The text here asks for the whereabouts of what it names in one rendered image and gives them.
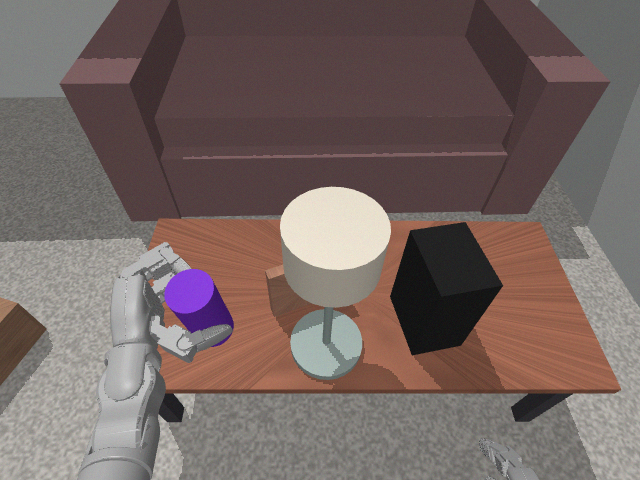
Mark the left robot hand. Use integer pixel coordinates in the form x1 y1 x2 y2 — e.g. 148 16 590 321
110 242 233 363

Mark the desk lamp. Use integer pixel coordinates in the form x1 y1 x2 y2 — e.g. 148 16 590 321
280 187 391 380

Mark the left robot arm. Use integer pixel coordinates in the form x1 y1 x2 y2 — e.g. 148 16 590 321
77 342 166 480

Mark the sofa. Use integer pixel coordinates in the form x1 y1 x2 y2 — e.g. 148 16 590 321
59 0 610 221

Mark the right robot hand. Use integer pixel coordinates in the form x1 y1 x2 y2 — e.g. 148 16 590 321
479 438 540 480

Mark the coffee table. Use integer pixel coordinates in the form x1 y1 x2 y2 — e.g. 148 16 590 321
147 219 622 422

